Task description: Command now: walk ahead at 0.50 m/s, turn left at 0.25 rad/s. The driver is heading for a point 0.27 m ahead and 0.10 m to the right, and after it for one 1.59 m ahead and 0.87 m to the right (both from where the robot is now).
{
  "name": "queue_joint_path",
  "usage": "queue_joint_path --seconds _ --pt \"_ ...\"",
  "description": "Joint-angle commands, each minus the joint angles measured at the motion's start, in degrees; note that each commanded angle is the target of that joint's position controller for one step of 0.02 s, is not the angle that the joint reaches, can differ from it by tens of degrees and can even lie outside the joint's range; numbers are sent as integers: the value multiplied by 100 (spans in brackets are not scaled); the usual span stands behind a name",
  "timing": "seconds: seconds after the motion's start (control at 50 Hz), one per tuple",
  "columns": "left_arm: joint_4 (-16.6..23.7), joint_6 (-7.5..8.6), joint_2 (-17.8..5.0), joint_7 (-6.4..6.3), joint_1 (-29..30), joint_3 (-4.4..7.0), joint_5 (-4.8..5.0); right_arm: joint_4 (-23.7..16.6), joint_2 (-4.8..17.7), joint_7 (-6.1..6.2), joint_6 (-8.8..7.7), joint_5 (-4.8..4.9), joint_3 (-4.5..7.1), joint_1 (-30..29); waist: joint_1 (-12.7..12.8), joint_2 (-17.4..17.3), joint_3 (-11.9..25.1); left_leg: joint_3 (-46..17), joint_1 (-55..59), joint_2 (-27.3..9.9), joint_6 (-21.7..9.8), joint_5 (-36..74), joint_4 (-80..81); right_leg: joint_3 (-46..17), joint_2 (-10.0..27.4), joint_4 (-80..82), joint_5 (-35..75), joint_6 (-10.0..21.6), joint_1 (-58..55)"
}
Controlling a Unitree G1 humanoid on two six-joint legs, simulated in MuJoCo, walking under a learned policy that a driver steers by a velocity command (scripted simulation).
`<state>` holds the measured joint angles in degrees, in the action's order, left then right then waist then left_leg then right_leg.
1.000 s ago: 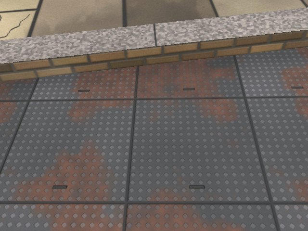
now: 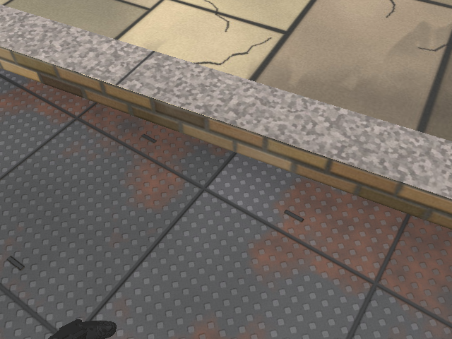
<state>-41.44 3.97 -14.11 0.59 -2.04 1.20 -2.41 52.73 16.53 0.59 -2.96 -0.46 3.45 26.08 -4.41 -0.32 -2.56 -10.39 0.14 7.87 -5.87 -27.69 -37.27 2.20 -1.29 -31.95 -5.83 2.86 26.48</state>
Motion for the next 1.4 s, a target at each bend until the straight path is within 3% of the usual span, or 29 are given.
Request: queue_joint_path --seconds 0.02,0.04,0.06,0.12,0.26,0.36,0.4,0.44,0.46,0.48,0.5,0.52,0.56,0.6,0.72,0.8,0.88,0.92,0.94,0.96,0.98,1.0,1.02,1.04,1.1,1.14,1.3,1.36,1.4 --pt "-235 -43 -1260 -47 -1879 435 98 -330 597 13 -87 -86 62 512 646 760 1332 128 -3252 -223 52 58 -3647 -4510 2397 1595 -1574 1216 -3682" --pt "-162 -36 -866 -26 -1390 343 146 -395 598 -29 -79 -95 75 5 557 279 611 167 -3265 -443 68 588 -3526 -3510 2172 1658 -1443 1126 -2892" --pt "-190 -12 -644 -7 -1193 283 105 -468 512 -62 -81 -98 41 -301 513 65 323 250 -3199 -612 85 848 -3295 -2841 1887 1776 -813 1008 -2426" --pt "-493 97 -554 5 -1402 220 166 -537 359 -174 36 -217 -1 -435 307 554 236 540 -2883 -866 221 968 -2748 -1860 1364 1962 576 880 -1925" --pt "-885 88 -745 -1 -2062 293 247 -1045 56 -258 47 -202 -209 -1968 531 487 -94 1092 -3301 -1113 743 1949 -763 -1368 967 2329 870 1005 -1728" --pt "-989 44 -897 -11 -2403 361 207 -1285 143 -203 -18 -110 -252 -2699 746 514 29 1142 -2761 -897 767 2369 233 -1501 1016 1889 1396 844 -1917" --pt "-967 -8 -953 -45 -2318 394 181 -1276 240 -129 -81 -99 -220 -2527 620 563 63 1058 -2381 -772 669 2163 532 -1609 1011 1360 2201 668 -2020" --pt "-911 -41 -948 -71 -2161 416 246 -1020 415 -26 -215 -141 -143 -1675 248 387 416 1026 -1227 -677 493 2545 1322 -1513 657 274 2673 369 -1933" --pt "-778 -14 -779 -65 -2103 382 326 -928 742 47 -306 -254 -48 -1022 2 41 972 460 -67 -1407 276 2975 1365 -1328 332 -815 1769 189 -1352" --pt "-530 -10 -311 -106 -2370 283 352 -972 1220 104 -283 -331 41 -452 -3 -951 1763 -809 1211 -3090 0 4937 972 -777 -182 -2256 -1652 71 -372" --pt "-550 -137 -475 -195 -2925 345 403 -976 1347 81 -118 -156 139 -563 192 -1674 2278 -2072 1324 -3709 -720 5321 1279 -421 -507 -3307 -3203 54 339" --pt "-760 -281 -722 -224 -2828 403 227 -1096 748 59 -51 -65 14 -901 341 -655 1579 -1534 653 -3331 -674 4872 1406 -615 -99 -3690 -2887 43 509" --pt "-673 -383 -562 -107 -2281 424 164 -1160 205 75 -55 -83 -157 -1459 508 -504 688 -234 -373 -2693 -412 5092 1710 -524 165 -3521 -2197 -135 451" --pt "-618 -527 -494 -14 -2168 432 96 -1122 263 113 -74 -76 -136 -1516 617 -780 563 408 -863 -2429 -392 5296 1896 -394 200 -3510 -1817 -285 179" --pt "-206 -736 -426 117 -1468 390 100 -1042 412 135 -48 -96 -49 -1446 633 -741 551 1147 -1015 -2494 -563 4613 2110 -239 295 -2681 -1181 -419 280" --pt "137 -774 -483 306 -744 324 73 -1031 679 40 3 -134 69 -1285 379 -823 467 1130 -1211 -2593 -483 1273 2638 -28 417 -1587 -1024 -265 -89" --pt "339 -692 -585 362 -370 319 71 -982 965 -35 38 -159 214 -1072 213 -653 280 1114 -1123 -2766 -374 78 2674 275 305 -776 -1611 -39 -422" --pt "295 -604 -536 361 -575 306 59 -951 1034 -70 85 -112 262 -1104 361 -497 210 1353 -1256 -2707 -236 -89 2362 423 188 -12 -1565 137 -1004" --pt "137 -543 -563 339 -956 327 34 -937 968 -75 121 -87 258 -1125 525 -325 234 1630 -1577 -2532 -97 -146 1891 468 26 422 -1481 231 -1643" --pt "-161 -469 -765 273 -1695 412 2 -950 694 -84 158 -118 189 -1110 778 283 434 2043 -2116 -2187 119 -237 774 16 122 878 -1902 392 -2541" --pt "-221 -406 -1431 173 -2302 579 -9 -1299 106 -151 168 -147 14 -1418 1085 1972 464 2647 -3735 -1385 536 -738 -1430 -2571 1698 1851 -3370 953 -3378" --pt "-105 -392 -1741 93 -2297 629 116 -1530 392 -168 179 -337 74 -1822 1134 1577 -101 1614 -5024 -813 618 -896 -2176 -4291 2320 2506 -3710 1506 -3110" --pt "-114 -421 -1419 33 -2103 550 154 -1523 639 -228 143 -289 140 -1966 1035 862 -372 1087 -5049 -1208 601 -150 -2315 -3548 2099 2405 -3247 1458 -2916" --pt "-82 -403 -1209 3 -1803 469 172 -1438 639 -297 69 -145 142 -1801 758 829 -411 1032 -4756 -1302 611 540 -2133 -2955 1746 2365 -2473 1278 -2661" --pt "-4 -228 -984 -17 -1463 390 214 -1167 635 -300 64 -259 144 -1422 461 588 -6 1114 -4089 -1234 757 1379 -1963 -1969 1117 2193 34 1063 -2686" --pt "-142 -123 -1050 21 -1693 412 268 -1203 514 -298 125 -233 115 -1524 451 421 115 1135 -4020 -1171 841 1541 -1796 -1789 1049 2086 808 1107 -2684" --pt "-424 -81 -1264 -54 -2259 499 197 -1683 387 -314 77 -120 -19 -2853 856 583 -153 1077 -3536 -967 836 2202 134 -2020 1026 1782 1123 969 -2482" --pt "-369 -58 -1374 -78 -1918 527 174 -1550 570 -216 0 -76 33 -2227 497 588 2 1073 -2235 -803 614 1976 547 -2163 1051 1332 1884 666 -2120" --pt "-370 -8 -1292 -28 -1754 494 193 -1171 859 -53 -117 -139 160 -887 -144 178 711 1037 -339 -836 372 1878 1043 -1783 440 -463 2508 416 -1642"
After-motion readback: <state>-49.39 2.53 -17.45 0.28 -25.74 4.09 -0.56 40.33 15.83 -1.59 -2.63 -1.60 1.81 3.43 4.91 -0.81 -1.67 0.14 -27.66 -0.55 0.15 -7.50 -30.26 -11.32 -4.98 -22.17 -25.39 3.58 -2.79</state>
